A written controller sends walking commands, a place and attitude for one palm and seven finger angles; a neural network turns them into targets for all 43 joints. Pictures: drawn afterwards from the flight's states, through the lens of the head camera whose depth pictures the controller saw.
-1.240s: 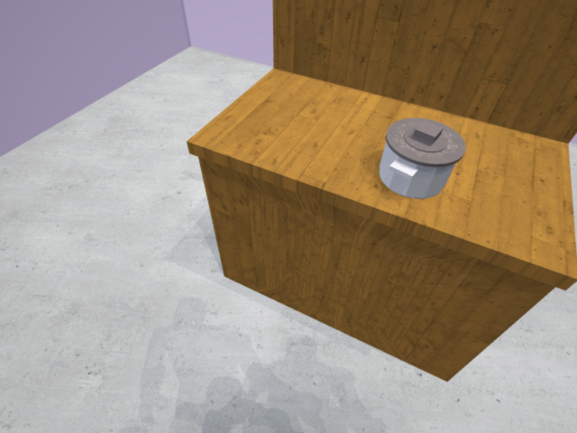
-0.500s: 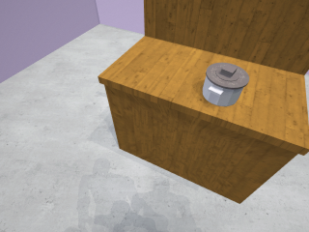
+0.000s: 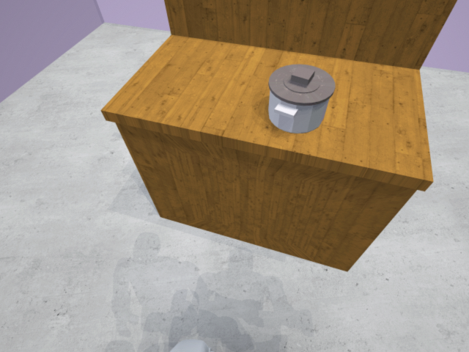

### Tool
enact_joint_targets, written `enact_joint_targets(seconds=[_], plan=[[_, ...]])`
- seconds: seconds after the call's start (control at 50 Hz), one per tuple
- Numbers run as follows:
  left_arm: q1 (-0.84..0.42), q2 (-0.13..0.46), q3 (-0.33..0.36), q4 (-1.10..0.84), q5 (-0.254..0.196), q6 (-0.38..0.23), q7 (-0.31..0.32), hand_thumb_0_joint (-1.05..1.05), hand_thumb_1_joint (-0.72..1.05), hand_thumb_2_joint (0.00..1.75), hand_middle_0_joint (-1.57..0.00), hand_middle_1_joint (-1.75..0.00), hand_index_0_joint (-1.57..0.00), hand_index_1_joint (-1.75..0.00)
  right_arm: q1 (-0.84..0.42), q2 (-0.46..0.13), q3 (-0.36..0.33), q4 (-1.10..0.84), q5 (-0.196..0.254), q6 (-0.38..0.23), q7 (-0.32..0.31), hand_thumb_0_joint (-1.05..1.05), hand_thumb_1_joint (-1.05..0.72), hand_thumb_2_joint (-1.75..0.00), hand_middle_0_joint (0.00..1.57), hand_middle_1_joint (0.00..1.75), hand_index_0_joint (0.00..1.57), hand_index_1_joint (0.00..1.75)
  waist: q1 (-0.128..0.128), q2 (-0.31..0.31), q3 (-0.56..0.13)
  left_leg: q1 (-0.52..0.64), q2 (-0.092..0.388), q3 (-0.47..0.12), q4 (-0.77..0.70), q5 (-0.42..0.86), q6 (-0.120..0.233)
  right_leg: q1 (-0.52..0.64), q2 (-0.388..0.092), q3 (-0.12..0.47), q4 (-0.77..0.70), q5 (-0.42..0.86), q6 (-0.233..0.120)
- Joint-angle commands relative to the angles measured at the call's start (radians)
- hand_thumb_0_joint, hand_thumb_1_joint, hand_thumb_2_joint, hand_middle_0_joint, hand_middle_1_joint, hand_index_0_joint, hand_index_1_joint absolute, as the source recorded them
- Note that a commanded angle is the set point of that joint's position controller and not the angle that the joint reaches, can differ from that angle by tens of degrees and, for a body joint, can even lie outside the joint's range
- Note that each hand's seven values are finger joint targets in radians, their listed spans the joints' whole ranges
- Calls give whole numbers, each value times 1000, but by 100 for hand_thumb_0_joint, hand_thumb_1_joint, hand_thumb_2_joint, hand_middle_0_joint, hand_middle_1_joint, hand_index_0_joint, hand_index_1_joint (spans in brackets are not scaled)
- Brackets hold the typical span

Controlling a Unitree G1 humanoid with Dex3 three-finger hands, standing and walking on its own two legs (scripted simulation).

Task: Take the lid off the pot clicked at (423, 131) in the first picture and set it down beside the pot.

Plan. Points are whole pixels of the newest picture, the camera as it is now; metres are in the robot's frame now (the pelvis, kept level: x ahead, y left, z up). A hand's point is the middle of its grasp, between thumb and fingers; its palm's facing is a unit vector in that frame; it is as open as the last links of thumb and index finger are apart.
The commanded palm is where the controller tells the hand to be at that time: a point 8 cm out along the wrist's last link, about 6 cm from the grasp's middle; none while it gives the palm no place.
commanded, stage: turn to face it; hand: left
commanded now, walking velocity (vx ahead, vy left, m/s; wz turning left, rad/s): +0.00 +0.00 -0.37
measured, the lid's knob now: (302, 75) +0.73 -0.11 +0.06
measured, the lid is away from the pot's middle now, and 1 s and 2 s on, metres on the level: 0.00 0.00 0.00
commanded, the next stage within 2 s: take the last steps up to it in 0.26 s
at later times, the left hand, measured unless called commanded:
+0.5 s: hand out of the picture +0.10 +0.22 -0.16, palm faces -0.21 -0.95 -0.23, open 7.4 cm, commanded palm none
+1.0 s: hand (171, 311) +0.21 +0.16 -0.17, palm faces -0.29 -0.94 -0.15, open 7.3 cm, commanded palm none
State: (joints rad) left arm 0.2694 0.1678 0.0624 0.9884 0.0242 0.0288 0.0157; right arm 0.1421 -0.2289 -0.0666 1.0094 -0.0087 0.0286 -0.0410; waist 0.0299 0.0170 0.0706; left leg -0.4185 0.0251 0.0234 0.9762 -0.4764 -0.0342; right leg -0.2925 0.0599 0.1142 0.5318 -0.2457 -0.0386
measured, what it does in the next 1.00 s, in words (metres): walks ahead, turning right: left foot, then right foot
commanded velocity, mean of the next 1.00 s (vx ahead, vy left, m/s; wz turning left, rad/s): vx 0.18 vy -0.06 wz -0.15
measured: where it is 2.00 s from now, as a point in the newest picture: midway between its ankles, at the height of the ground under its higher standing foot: outside the picture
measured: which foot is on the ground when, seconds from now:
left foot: up 0.00-0.18, down 0.20-0.52, up 0.54-0.78, down 0.80-1.00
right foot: down 0.00-0.20, up 0.22-0.50, down 0.52-0.80, up 0.82-1.00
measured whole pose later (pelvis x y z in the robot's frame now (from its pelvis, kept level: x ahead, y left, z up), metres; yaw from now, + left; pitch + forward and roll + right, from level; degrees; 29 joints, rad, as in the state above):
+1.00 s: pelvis +0.12 +0.00 +0.00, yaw -18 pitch +1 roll +0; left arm 0.24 0.20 0.07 1.04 0.03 0.02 -0.03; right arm 0.39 -0.09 -0.02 1.09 -0.03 -0.07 -0.03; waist -0.03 -0.05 0.03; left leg -0.20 0.07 0.16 0.44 -0.26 0.00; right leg -0.52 -0.07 -0.04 1.01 -0.31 -0.01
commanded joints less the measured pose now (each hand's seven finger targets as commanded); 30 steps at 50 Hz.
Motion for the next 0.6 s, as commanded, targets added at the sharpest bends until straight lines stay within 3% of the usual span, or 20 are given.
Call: enact_joint_targets(seconds=[0.0,0.08,0.12,0.14,0.16,0.18,0.2,0.22,0.24,0.28,0.32,0.36,0.4,0.44,0.46,0.48,0.5,0.52,0.54,0.58], plan=[[46,217,50,-66,0,-12,11,0,90,90,-20,-30,-20,-30,0,-52,-6,-93,2,-20,0,0,-90,-90,20,30,20,30,-5,-143,-118,-13,-2,-24,-98,33,-10,148,-240,314,-174,443,-160],[13,231,55,-88,3,-3,8,0,90,90,-20,-30,-20,-30,18,-59,-7,-113,8,-27,-3,0,-90,-90,20,30,20,30,-16,-171,-123,75,-19,-23,-273,56,1,122,-222,333,-170,406,-140],[-27,230,56,-102,-3,2,7,0,90,90,-20,-30,-20,-30,92,-63,-6,-100,9,-33,-7,0,-90,-90,20,30,20,30,-51,-182,-137,203,-25,-20,-457,166,9,67,-193,318,-138,328,-95],[-36,217,51,-109,-6,5,5,0,90,90,-20,-30,-20,-30,126,-77,-9,-91,8,-37,-9,0,-90,-90,20,30,20,30,-66,-153,-126,313,-7,-28,-552,224,15,-27,-152,280,-104,222,-58],[-43,178,43,-128,-10,9,0,0,90,90,-20,-30,-20,-30,142,-132,-15,-94,0,-44,-11,0,-90,-90,20,30,20,30,-75,-9,-109,395,117,-163,-648,188,65,-172,-68,210,-8,58,-13],[-41,133,34,-148,-10,8,-10,0,90,90,-20,-30,-20,-30,131,-216,-29,-119,-14,-42,-8,0,-90,-90,20,30,20,30,-68,230,-70,402,331,-399,-743,226,160,-309,46,42,189,-188,42],[-71,157,41,-162,0,5,-11,0,90,90,-20,-30,-20,-30,110,-222,-26,-140,-17,-36,-3,0,-90,-90,20,30,20,30,-65,206,-32,250,424,-442,-779,202,234,-294,-10,-16,383,-283,66],[-77,173,49,-135,9,9,-14,0,90,90,-20,-30,-20,-30,71,-167,-13,-137,-21,-38,-2,0,-90,-90,20,30,20,30,-47,160,-9,162,358,-372,-782,195,226,-250,-36,-2,495,-241,68],[-45,173,49,-120,4,12,-20,0,90,90,-20,-30,-20,-30,30,-147,-1,-148,-20,-39,-4,0,-90,-90,20,30,20,30,-16,161,-7,131,321,-312,-767,224,226,-245,-51,-11,564,-212,68],[-10,146,41,-94,-1,15,-29,0,90,90,-20,-30,-20,-30,-6,-128,7,-150,-20,-43,-4,0,-90,-90,20,30,20,30,6,136,-36,163,239,-151,-724,377,196,-216,-71,-44,540,-148,76],[-29,125,26,-95,-5,16,-32,0,90,90,-20,-30,-20,-30,36,-136,3,-129,-21,-41,-3,0,-90,-90,20,30,20,30,-17,164,-65,225,225,-86,-676,507,193,-166,-78,-101,395,-173,79],[-63,106,13,-104,-5,9,-34,0,90,90,-20,-30,-20,-30,112,-153,-3,-95,-26,-41,0,0,-90,-90,20,30,20,30,-52,141,-81,255,259,-101,-664,501,202,-102,-73,-142,261,-205,70],[-91,99,9,-109,-1,4,-45,0,90,90,-20,-30,-20,-30,163,-178,-17,-67,-28,-41,4,0,-90,-90,20,30,20,30,-76,128,-86,254,280,-134,-681,299,200,-60,-60,-166,170,-207,54],[-66,111,12,-98,2,-4,-53,0,90,90,-20,-30,-20,-30,173,-178,-20,-50,-26,-43,6,0,-90,-90,20,30,20,30,-57,90,-52,169,278,-139,-655,137,178,52,-47,-180,18,-157,34],[-9,115,16,-76,3,-9,-53,0,90,90,-20,-30,-20,-30,174,-171,-16,-44,-25,-45,7,0,-90,-90,20,30,20,30,-30,57,-66,112,244,-114,-584,66,147,163,-32,-180,-89,-115,19],[58,156,28,-54,5,-19,-46,0,90,90,-20,-30,-20,-30,160,-136,-10,-47,-18,-49,11,0,-90,-90,20,30,20,30,4,-35,-77,-37,185,-35,-440,1,101,325,-113,-66,-195,-168,-23],[129,247,44,-28,9,-27,-30,0,90,90,-20,-30,-20,-30,123,-58,14,-77,-7,-54,17,0,-90,-90,20,30,20,30,35,-301,-53,-279,35,129,-177,-119,29,437,-336,281,-333,-308,-133],[191,267,49,-13,-7,-29,-18,0,90,90,-20,-30,-20,-30,16,-84,15,-110,-18,-55,22,0,-90,-90,20,30,20,30,84,-259,-29,-333,45,46,6,-150,35,365,-431,383,-390,-350,-215],[170,241,49,-9,-8,-33,-6,0,90,90,-20,-30,-20,-30,12,-78,8,-108,-17,-50,24,0,-90,-90,20,30,20,30,51,-211,-18,-343,66,1,96,-92,45,320,-413,387,-395,-417,-234],[45,184,29,-30,-3,-50,-3,0,90,90,-20,-30,-20,-30,64,-72,0,-72,-22,-52,38,0,-90,-90,20,30,20,30,-27,-143,32,-273,104,-1,109,22,34,184,-345,218,-355,-266,-210]])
